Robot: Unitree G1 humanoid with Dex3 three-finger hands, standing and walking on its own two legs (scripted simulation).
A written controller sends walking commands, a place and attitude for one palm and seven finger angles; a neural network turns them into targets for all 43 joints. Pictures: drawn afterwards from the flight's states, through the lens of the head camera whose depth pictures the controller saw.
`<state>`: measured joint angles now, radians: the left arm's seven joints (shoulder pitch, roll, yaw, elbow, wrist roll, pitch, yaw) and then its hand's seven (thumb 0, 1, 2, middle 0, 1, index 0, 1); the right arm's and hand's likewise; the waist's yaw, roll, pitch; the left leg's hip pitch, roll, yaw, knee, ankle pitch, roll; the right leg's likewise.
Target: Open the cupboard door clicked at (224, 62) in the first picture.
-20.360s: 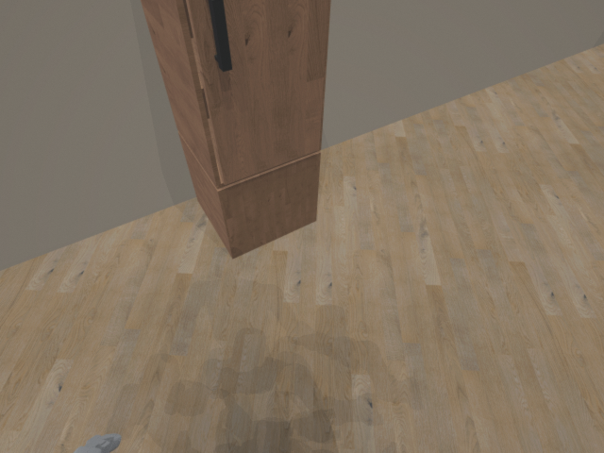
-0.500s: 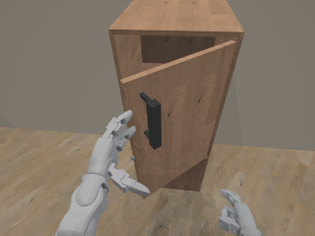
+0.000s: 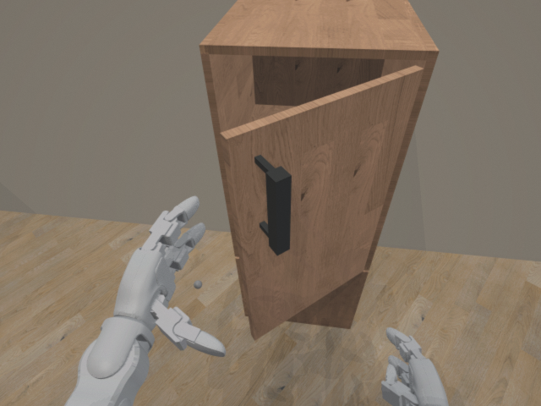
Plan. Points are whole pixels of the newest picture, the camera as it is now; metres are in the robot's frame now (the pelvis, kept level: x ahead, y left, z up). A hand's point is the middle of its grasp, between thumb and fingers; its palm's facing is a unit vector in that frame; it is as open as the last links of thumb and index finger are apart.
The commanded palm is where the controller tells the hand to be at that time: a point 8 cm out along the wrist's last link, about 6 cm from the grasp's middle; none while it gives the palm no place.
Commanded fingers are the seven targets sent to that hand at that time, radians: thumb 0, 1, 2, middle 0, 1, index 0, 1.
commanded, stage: draw the hand back to the body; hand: left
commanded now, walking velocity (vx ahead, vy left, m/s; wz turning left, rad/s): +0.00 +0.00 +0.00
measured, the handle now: (270, 206) +0.36 +0.04 +0.14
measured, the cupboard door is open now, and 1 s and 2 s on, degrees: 41 41 41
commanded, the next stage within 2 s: step back with the hand held close in 1.48 s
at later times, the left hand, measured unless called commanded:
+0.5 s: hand (130, 289) +0.20 +0.18 +0.15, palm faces +0.13 -0.97 -0.21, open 15.8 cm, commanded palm +0.16 +0.23 +0.16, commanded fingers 0.00 -0.12 0.47 -0.16 -0.30 -0.16 -0.30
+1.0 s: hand (75, 278) +0.21 +0.25 +0.16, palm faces +0.40 -0.84 -0.38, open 10.3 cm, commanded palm +0.15 +0.29 +0.18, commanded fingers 0.00 0.76 0.84 -0.19 -0.30 -0.19 -0.30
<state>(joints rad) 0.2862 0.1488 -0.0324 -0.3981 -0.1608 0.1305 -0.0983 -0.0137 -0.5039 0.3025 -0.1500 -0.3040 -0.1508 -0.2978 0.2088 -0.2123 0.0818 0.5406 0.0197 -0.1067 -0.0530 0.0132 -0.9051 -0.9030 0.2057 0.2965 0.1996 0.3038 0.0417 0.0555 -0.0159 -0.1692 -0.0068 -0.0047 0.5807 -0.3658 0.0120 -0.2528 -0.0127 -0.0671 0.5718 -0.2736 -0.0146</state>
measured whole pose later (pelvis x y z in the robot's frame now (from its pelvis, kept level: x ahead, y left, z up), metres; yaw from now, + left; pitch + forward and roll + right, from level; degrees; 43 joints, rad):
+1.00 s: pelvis +0.01 +0.01 +0.01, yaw -1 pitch -5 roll -1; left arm 0.46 0.31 0.28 -0.40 -0.04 -0.13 0.11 0.00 0.42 0.70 -0.19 -0.30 -0.19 -0.30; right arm 0.20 -0.22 0.03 0.64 -0.01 -0.12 -0.07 0.01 -0.90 -0.90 0.21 0.30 0.20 0.30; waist 0.07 0.07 0.04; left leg -0.04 0.00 0.01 0.41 -0.30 0.02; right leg -0.12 0.00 -0.05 0.39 -0.19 -0.01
